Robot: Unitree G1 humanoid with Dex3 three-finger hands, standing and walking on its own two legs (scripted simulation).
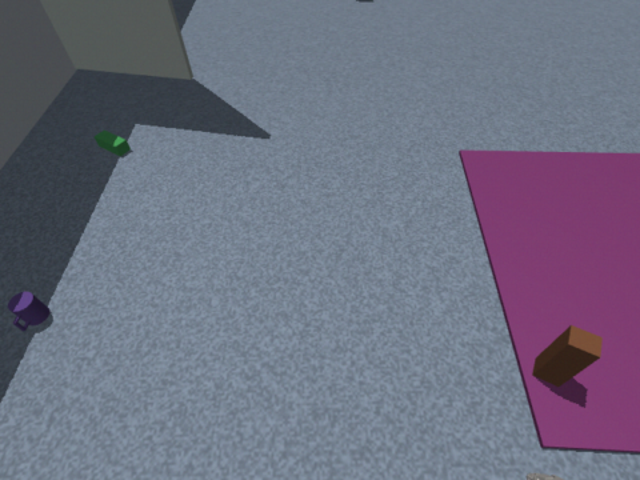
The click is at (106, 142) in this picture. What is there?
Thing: lying carton
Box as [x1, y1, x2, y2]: [94, 130, 130, 156]
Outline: 94,136 99,146 120,156 130,149 124,139 104,130
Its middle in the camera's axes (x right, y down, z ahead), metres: -1.09 -0.51 +2.01
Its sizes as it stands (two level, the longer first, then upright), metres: 0.169 0.068 0.061
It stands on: the floor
